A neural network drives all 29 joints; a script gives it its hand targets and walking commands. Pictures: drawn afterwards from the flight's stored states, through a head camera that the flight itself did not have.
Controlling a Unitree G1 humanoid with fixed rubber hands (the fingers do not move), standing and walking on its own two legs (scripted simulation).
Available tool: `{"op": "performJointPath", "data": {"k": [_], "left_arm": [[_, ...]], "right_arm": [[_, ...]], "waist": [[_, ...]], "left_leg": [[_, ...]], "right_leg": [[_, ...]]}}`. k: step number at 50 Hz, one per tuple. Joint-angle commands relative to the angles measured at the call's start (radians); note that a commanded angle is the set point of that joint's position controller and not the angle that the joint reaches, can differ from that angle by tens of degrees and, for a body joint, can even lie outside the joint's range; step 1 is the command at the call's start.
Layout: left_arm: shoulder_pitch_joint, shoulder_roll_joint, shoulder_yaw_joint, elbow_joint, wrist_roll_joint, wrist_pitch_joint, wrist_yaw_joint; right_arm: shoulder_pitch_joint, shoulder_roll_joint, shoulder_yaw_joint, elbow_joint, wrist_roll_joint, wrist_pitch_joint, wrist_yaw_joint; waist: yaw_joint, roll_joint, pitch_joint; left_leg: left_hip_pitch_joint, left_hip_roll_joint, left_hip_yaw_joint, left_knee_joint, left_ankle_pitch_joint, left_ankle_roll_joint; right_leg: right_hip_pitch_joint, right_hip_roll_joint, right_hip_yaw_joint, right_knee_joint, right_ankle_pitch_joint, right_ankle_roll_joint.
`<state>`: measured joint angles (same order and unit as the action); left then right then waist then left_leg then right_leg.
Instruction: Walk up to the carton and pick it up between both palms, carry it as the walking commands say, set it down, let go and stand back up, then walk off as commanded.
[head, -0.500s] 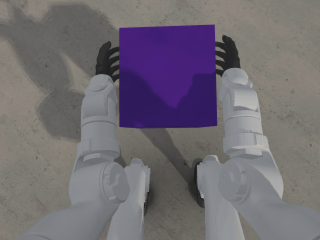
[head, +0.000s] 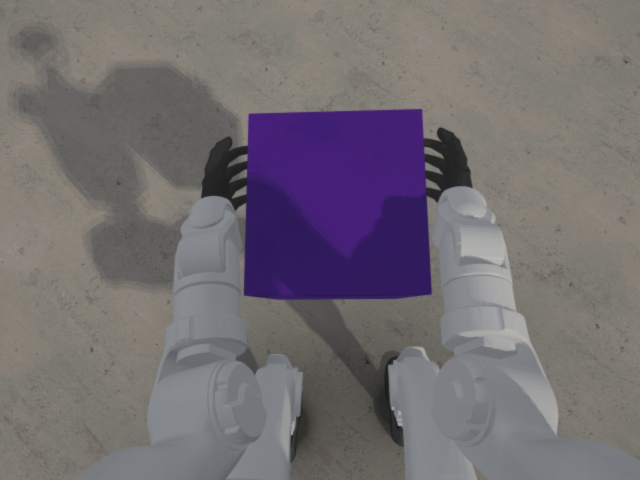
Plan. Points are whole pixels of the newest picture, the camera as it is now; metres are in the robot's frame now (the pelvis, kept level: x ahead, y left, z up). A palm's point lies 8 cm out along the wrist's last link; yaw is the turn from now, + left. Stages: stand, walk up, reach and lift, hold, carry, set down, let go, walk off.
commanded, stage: reach and lift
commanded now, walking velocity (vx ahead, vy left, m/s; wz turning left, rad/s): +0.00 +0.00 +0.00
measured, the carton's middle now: (335, 223) +0.43 +0.01 -0.12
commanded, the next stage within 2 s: none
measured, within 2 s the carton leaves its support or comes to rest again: neither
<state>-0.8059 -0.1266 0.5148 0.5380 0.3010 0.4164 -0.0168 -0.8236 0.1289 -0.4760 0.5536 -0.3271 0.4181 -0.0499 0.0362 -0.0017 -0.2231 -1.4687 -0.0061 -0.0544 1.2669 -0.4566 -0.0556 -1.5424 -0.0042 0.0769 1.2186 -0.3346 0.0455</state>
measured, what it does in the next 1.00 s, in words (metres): rises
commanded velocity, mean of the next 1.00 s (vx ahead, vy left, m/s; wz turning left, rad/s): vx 0.00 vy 0.00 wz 0.00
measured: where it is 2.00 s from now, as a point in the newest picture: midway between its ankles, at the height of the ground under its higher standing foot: (343, 425)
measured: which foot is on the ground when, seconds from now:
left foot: down 0.00-1.00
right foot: down 0.00-1.00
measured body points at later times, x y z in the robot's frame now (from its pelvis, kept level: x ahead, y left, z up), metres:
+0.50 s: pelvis +0.02 +0.00 +0.07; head +0.18 -0.02 +0.49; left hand +0.42 +0.15 +0.03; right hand +0.43 -0.14 +0.02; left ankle +0.05 +0.15 -0.60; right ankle +0.10 -0.14 -0.60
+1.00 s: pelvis +0.04 +0.00 +0.12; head +0.15 -0.01 +0.55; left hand +0.40 +0.15 +0.10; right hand +0.41 -0.14 +0.09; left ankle +0.05 +0.15 -0.60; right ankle +0.10 -0.14 -0.60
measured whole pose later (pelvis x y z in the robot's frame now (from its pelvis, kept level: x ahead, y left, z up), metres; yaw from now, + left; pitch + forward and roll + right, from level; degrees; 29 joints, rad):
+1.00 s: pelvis +0.04 +0.00 +0.12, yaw -1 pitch +18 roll +1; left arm -0.46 -0.22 0.42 0.38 0.36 0.43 -0.05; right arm -0.47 0.21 -0.38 0.40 -0.36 0.44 -0.01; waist 0.03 0.02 -0.09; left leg -0.68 0.01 -0.05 0.65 -0.28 -0.04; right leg -0.76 -0.02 0.06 0.63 -0.18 0.04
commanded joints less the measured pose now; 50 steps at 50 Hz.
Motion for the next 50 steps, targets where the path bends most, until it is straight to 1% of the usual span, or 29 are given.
{"op": "performJointPath", "data": {"k": [1,15,35,40,50], "left_arm": [[-0.615,-1.014,-0.584,0.094,-0.186,-0.011,-0.308],[-0.465,-1.034,-0.612,0.057,-0.157,-0.014,-0.311],[-0.251,-1.03,-0.664,-0.033,-0.118,-0.013,-0.299],[-0.208,-1.03,-0.678,-0.052,-0.11,-0.012,-0.293],[-0.129,-1.05,-0.684,-0.057,-0.112,0.004,-0.282]], "right_arm": [[-0.57,1.071,0.585,0.114,0.19,-0.011,0.302],[-0.425,1.082,0.629,0.063,0.183,-0.013,0.315],[-0.212,1.062,0.691,-0.02,0.166,-0.011,0.331],[-0.171,1.052,0.702,-0.037,0.161,-0.01,0.333],[-0.129,1.025,0.714,-0.069,0.162,0.003,0.335]], "waist": [[0.009,-0.034,-0.813],[0.006,-0.031,-0.712],[-0.003,-0.022,-0.549],[-0.006,-0.018,-0.503],[-0.003,-0.009,-0.416]], "left_leg": [[0.309,-0.163,0.112,-0.2,0.224,0.022],[0.474,-0.154,0.088,-0.345,0.268,0.034],[0.734,-0.142,0.062,-0.558,0.376,0.038],[0.806,-0.138,0.056,-0.614,0.399,0.038],[0.957,-0.125,0.044,-0.712,0.425,0.038]], "right_leg": [[0.712,0.171,-0.11,-0.115,0.199,-0.021],[0.863,0.16,-0.083,-0.265,0.251,-0.026],[1.106,0.142,-0.058,-0.474,0.372,-0.032],[1.166,0.138,-0.054,-0.528,0.395,-0.033],[1.274,0.132,-0.056,-0.623,0.401,-0.032]]}}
